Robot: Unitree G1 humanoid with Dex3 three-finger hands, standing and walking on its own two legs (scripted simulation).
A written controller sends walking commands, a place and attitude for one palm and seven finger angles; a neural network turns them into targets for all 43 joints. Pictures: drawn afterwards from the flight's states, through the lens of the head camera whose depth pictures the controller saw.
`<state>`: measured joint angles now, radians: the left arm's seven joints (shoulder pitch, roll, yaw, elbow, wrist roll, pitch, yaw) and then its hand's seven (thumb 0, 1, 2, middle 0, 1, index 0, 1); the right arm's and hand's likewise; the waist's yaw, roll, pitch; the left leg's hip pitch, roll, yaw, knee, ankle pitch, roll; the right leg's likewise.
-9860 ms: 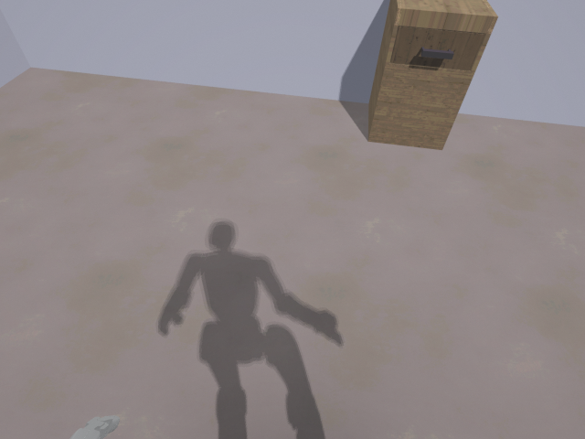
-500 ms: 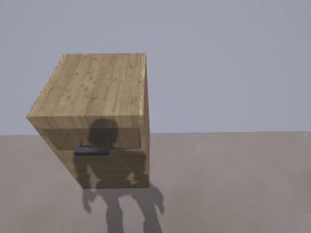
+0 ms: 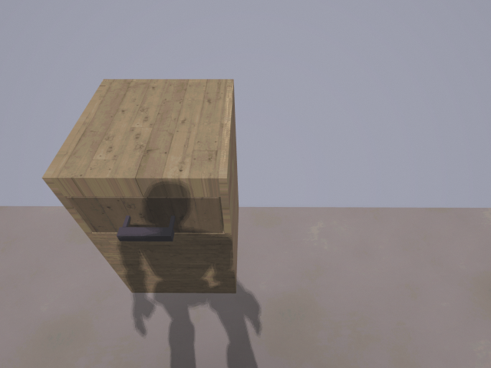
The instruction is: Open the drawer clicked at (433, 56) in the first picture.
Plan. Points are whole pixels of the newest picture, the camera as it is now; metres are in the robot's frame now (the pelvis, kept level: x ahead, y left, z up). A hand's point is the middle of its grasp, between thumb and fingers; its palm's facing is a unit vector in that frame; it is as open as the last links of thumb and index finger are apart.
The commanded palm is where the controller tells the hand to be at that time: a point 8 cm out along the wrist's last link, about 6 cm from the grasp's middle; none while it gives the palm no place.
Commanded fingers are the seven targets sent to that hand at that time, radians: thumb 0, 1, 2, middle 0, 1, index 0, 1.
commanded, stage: shuffle to correct the standing spot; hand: left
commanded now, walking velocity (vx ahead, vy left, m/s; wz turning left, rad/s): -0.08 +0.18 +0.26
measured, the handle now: (148, 226) +0.48 +0.30 -0.20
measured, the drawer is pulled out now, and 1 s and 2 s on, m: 0.00 0.00 0.00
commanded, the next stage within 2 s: come to a stop and stand still in 0.16 s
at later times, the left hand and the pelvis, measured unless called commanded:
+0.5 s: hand out of the picture +0.00 +0.26 -0.17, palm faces +0.06 -0.96 -0.28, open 7.4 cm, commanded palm none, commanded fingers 0.00 0.90 0.90 -0.20 -0.30 -0.20 -0.30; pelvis -0.03 +0.06 +0.00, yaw +1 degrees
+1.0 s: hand out of the picture +0.00 +0.20 -0.18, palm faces +0.01 -0.98 -0.19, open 7.3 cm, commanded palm none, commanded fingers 0.00 0.90 0.90 -0.20 -0.30 -0.20 -0.30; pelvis +0.00 +0.03 +0.00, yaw +0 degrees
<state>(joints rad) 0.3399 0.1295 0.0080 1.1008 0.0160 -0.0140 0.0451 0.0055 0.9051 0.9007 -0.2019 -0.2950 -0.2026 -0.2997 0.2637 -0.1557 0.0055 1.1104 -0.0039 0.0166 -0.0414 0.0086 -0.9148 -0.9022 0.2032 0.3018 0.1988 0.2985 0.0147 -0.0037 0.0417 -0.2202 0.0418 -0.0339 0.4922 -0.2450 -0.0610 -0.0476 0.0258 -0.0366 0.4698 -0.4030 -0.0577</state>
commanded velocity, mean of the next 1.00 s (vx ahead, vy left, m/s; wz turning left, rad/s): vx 0.01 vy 0.00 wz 0.01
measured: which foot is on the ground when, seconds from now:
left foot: down 0.00-0.04, up 0.06-0.26, down 0.28-1.00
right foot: down 0.00-0.28, up 0.30-0.56, down 0.58-1.00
